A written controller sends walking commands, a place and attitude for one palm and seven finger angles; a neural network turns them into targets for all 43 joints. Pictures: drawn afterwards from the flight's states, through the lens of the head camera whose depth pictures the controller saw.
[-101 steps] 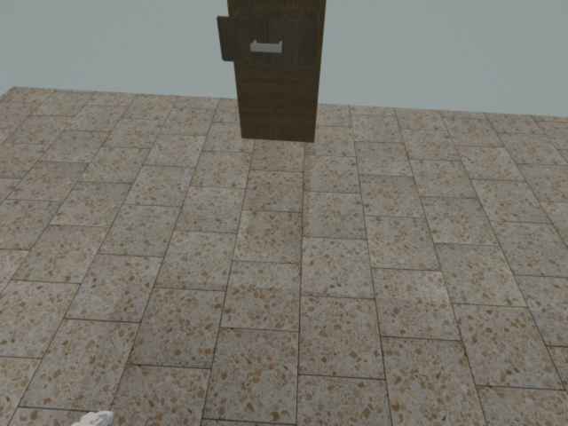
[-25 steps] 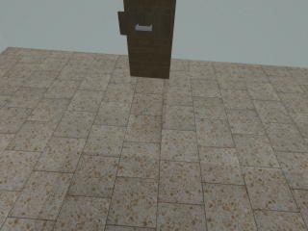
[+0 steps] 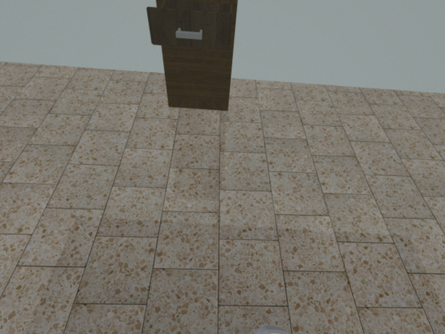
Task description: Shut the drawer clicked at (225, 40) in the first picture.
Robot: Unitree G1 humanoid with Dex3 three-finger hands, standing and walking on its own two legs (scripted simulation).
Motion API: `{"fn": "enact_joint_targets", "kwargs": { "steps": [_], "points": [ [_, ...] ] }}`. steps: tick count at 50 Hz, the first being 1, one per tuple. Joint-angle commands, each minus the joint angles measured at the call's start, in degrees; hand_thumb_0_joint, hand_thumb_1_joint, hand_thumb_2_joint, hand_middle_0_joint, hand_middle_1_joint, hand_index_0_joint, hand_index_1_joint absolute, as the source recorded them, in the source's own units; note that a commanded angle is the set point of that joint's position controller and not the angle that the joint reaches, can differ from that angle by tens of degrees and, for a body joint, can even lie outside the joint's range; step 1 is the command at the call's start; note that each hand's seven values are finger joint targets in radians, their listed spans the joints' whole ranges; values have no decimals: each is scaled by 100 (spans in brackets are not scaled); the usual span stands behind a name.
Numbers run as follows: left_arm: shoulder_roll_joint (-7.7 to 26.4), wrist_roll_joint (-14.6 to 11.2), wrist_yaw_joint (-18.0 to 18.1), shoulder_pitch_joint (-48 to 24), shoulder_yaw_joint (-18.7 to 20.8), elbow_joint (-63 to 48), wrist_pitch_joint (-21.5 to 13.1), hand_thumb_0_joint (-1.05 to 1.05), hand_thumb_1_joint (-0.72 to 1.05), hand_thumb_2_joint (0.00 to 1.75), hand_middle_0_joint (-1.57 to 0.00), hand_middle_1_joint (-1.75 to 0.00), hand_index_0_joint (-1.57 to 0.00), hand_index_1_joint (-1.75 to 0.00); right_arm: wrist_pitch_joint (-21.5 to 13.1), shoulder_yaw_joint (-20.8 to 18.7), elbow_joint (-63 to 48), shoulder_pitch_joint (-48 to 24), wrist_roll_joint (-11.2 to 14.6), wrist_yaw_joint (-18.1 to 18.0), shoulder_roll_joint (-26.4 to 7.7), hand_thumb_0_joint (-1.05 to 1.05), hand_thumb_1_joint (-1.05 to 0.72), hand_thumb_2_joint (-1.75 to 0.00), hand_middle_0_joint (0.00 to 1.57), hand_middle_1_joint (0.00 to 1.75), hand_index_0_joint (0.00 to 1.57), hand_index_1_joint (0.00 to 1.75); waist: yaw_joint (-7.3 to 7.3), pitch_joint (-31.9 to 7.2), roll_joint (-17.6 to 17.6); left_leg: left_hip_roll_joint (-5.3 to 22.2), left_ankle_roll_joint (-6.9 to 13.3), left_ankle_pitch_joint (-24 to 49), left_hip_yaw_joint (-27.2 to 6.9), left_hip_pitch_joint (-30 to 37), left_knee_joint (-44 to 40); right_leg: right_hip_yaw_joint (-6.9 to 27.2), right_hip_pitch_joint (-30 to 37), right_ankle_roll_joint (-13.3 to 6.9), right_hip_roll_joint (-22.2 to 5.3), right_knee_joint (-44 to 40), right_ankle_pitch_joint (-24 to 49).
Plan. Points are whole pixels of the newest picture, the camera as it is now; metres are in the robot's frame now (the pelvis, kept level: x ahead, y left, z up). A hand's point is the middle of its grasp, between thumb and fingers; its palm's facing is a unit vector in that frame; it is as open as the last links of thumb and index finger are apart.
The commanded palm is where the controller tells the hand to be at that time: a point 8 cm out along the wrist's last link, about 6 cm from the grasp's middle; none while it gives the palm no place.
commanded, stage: walk to a spot facing it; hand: left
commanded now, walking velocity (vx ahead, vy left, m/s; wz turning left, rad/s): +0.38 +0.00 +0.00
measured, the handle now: (189, 32) +1.35 +0.19 -0.08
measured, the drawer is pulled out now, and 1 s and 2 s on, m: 0.30 0.30 0.30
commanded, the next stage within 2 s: turn to face it in 1.62 s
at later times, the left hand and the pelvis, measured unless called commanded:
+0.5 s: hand (150, 315) +0.19 +0.15 -0.18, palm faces +0.11 -0.98 -0.18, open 7.2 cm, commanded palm none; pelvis +0.19 -0.03 +0.00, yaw +4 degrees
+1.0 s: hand (152, 216) +0.42 +0.19 -0.17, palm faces +0.05 -0.98 -0.18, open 7.3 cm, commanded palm none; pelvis +0.38 +0.01 +0.00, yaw +1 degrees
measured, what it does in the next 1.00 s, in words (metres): walks ahead: right foot, then left foot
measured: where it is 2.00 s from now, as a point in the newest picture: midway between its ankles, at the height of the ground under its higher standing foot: (216, 218)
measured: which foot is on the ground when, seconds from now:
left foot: down 0.00-0.20, up 0.22-0.58, down 0.60-1.00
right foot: up 0.00-0.16, down 0.18-0.60, up 0.62-1.00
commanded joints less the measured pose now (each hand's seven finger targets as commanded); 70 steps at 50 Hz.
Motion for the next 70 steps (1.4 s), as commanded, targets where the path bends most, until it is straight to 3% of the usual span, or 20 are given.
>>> {"fn": "enact_joint_targets", "kwargs": {
  "steps": [1,5,7,8,9,10,12,16,28,29,30,31,34,37,52,55,57,58,63,70],
  "points": [
    [99,-62,-38,-1171,21,-859,-280,0,90,90,-20,-30,-20,-30,-116,-201,45,476,-3,-81,-952,0,-90,-90,20,30,20,30,-72,701,938,1325,769,2543,-783,-36,-1092,-181,-593,17,-125,-1202,618],
    [175,-67,-12,-1042,82,-814,-307,0,90,90,-20,-30,-20,-30,-65,-253,164,442,-9,-67,-1060,0,-90,-90,20,30,20,30,116,564,852,1406,710,3412,-572,-295,-674,-386,597,-183,189,-1913,824],
    [435,-31,30,82,180,-488,-370,0,90,90,-20,-30,-20,-30,-39,-267,155,301,28,-52,-1098,0,-90,-90,20,30,20,30,641,7,661,1152,490,3963,-251,-533,729,-500,2104,-275,384,-2486,1068],
    [805,9,87,935,296,-240,-462,0,90,90,-20,-30,-20,-30,-37,-264,96,315,60,-2,-971,0,-90,-90,20,30,20,30,982,-544,128,925,292,3294,-178,-1418,2103,34,3541,-481,-68,-2643,943],
    [1454,12,202,1671,459,-92,-501,0,90,90,-20,-30,-20,-30,-61,-186,-116,475,142,47,-604,0,-90,-90,20,30,20,30,1158,-1248,-1128,206,64,118,143,-2883,4147,2312,4654,-1034,-1839,-3317,345],
    [1710,-87,217,1765,488,-10,-467,0,90,90,-20,-30,-20,-30,-38,-205,-285,70,140,47,-572,0,-90,-90,20,30,20,30,1090,-1242,-1081,110,139,-1203,-328,-3475,5482,3615,4305,-1393,-2548,-4096,-38],
    [1145,-74,245,581,325,-290,-447,0,90,90,-20,-30,-20,-30,37,-296,-456,-653,60,123,-547,0,-90,-90,20,30,20,30,700,96,-416,716,134,-313,-521,-3798,5837,2895,2274,-1186,-2206,-4557,-1292],
    [575,7,285,-291,151,-482,-498,0,90,90,-20,-30,-20,-30,353,-312,-325,-93,-45,194,-291,0,-90,-90,20,30,20,30,-107,317,-468,939,-152,304,-257,-2743,4618,809,456,-714,-1485,-4876,-554],
    [869,-2,205,371,233,-275,-464,0,90,90,-20,-30,-20,-30,135,-360,-1045,-1238,-17,354,-697,0,-90,-90,20,30,20,30,0,413,73,480,-163,647,495,-1140,1058,194,1037,-597,-1106,-4074,-342],
    [723,-5,186,428,191,-294,-457,0,90,90,-20,-30,-20,-30,100,-409,-886,-695,-31,308,-949,0,-90,-90,20,30,20,30,-232,181,677,519,-76,306,290,-267,702,-107,716,-443,-768,-3051,60],
    [400,-50,138,428,136,-431,-453,0,90,90,-20,-30,-20,-30,59,-544,-710,106,-109,238,-1561,0,-90,-90,20,30,20,30,-549,-89,2037,1711,368,-502,-1585,561,-230,-639,-255,-101,-98,-1122,-194],
    [323,-36,106,104,108,-703,-483,0,90,90,-20,-30,-20,-30,81,-593,-599,642,-85,160,-1884,0,-90,-90,20,30,20,30,-625,-214,2184,2633,818,-326,-3070,887,-985,-349,-1165,3,285,416,-1218],
    [444,3,62,-51,191,-477,-434,0,90,90,-20,-30,-20,-30,25,-367,-834,-482,-8,63,-1190,0,-90,-90,20,30,20,30,-140,56,830,2237,615,137,-1952,-170,-1104,394,-1231,-13,-362,1506,133],
    [162,23,64,391,161,-201,-267,0,90,90,-20,-30,-20,-30,-92,-261,-744,-663,35,33,-880,0,-90,-90,20,30,20,30,196,69,771,1694,373,1454,-654,-598,-1162,372,-691,142,-370,1192,791],
    [178,-30,-6,-1323,131,-769,-272,0,90,90,-20,-30,-20,-30,-34,-312,-60,187,-51,36,-971,0,-90,-90,20,30,20,30,-66,659,842,1797,664,2217,137,-41,-962,-208,-231,-66,-182,-1978,1002],
    [551,17,38,339,254,-277,-395,0,90,90,-20,-30,-20,-30,-4,-310,-57,-63,-10,58,-1052,0,-90,-90,20,30,20,30,766,-164,208,1369,361,3116,536,-699,1194,-428,2301,-260,216,-2689,1014],
    [1682,-46,160,1717,485,40,-470,0,90,90,-20,-30,-20,-30,-5,-220,-399,68,91,132,-555,0,-90,-90,20,30,20,30,984,-1304,-1713,134,-30,-1224,430,-3346,4780,3292,4390,-1114,-2274,-3986,316],
    [1669,-119,171,1357,501,-51,-433,0,90,90,-20,-30,-20,-30,40,-273,-440,-306,107,143,-712,0,-90,-90,20,30,20,30,955,-1139,-1077,416,82,-1005,-254,-3460,5523,3427,3668,-1151,-2356,-4450,-881],
    [442,-51,236,-126,135,-414,-533,0,90,90,-20,-30,-20,-30,330,-312,-276,-226,-39,188,-375,0,-90,-90,20,30,20,30,-3,175,-483,871,-116,764,-345,-2975,4922,784,1093,-513,-1363,-4938,14],
    [469,-39,252,324,124,-291,-679,0,90,90,-20,-30,-20,-30,396,-383,-743,-1099,-39,315,-474,0,-90,-90,20,30,20,30,70,397,-185,949,-261,1360,-282,-3721,3805,149,1729,-685,-1414,-5226,584]
  ]
}}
